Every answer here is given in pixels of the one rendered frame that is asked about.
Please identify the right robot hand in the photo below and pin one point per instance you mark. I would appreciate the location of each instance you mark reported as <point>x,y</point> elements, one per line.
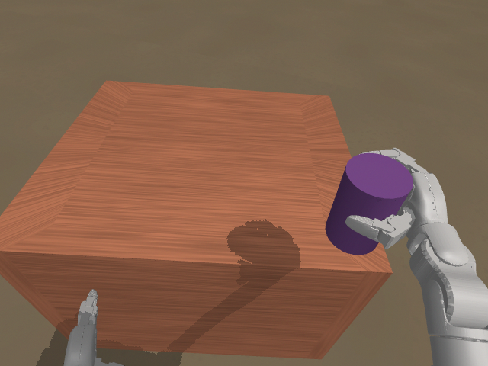
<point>424,204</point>

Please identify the right robot arm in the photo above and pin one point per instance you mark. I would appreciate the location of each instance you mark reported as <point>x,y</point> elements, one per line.
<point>455,299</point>

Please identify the left robot hand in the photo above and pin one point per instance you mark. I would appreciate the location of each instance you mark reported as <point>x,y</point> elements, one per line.
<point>81,348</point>

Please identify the can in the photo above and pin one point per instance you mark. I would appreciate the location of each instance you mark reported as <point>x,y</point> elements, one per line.
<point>372,186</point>

